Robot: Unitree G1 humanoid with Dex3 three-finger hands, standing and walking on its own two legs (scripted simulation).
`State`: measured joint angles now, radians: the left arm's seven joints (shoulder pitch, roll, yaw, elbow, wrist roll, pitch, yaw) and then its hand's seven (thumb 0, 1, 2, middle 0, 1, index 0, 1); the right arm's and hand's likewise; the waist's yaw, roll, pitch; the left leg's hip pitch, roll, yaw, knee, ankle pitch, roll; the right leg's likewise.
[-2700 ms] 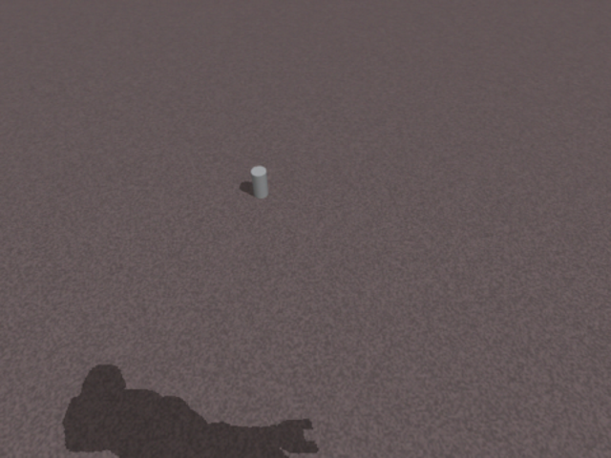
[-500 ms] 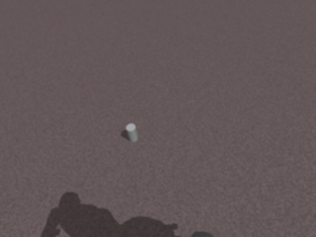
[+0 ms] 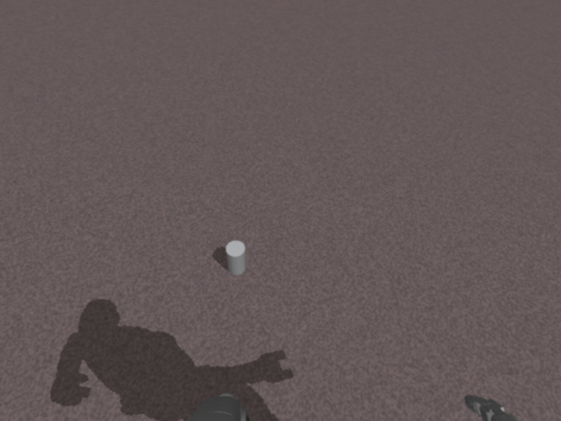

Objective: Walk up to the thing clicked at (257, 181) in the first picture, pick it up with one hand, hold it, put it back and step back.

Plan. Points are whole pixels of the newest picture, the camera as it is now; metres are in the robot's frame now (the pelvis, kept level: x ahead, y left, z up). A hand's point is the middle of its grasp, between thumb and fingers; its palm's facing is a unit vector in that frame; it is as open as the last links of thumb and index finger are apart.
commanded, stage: walk up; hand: left
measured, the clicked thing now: (236, 258) +0.74 +0.16 -0.68
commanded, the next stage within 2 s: none
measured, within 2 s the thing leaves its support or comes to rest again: neither
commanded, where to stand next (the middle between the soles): +0.40 +0.03 m, yaw -2 degrees
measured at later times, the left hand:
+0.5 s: hand (130, 342) +0.24 +0.26 -0.11, palm faces -0.07 -0.90 -0.43, open 7.4 cm
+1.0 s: hand (121, 298) +0.33 +0.31 -0.15, palm faces -0.04 -0.94 -0.35, open 7.4 cm
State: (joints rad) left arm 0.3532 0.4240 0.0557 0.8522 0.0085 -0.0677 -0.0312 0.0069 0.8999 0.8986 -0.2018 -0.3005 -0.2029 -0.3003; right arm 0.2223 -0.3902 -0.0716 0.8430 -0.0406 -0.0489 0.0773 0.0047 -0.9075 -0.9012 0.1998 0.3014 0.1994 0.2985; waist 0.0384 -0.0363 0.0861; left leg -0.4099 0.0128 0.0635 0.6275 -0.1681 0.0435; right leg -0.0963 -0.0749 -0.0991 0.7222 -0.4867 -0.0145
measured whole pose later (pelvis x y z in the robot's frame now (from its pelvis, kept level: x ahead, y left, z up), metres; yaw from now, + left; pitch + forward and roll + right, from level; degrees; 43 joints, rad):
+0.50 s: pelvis +0.16 -0.02 +0.01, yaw -2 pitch -3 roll +0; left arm 0.30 0.40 0.06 0.88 0.02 -0.09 -0.05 0.01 0.90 0.90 -0.20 -0.30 -0.20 -0.30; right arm 0.37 -0.43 -0.06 0.84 -0.01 -0.02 0.05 0.01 -0.90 -0.90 0.20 0.30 0.20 0.30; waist -0.02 0.07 0.08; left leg -0.20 0.04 0.05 0.75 -0.44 0.04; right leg -0.35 -0.03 -0.05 0.59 -0.19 -0.01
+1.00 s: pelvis +0.29 +0.04 +0.01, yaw +0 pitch -3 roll -2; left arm 0.33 0.43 0.03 0.88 0.00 -0.04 -0.01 0.01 0.90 0.90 -0.20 -0.30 -0.20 -0.30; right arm 0.26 -0.39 -0.07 0.86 -0.02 -0.05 0.05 0.00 -0.91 -0.90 0.20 0.30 0.20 0.30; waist 0.01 -0.03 0.10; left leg -0.37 0.05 0.05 0.64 -0.22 0.03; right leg -0.31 -0.04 0.00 0.94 -0.48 -0.03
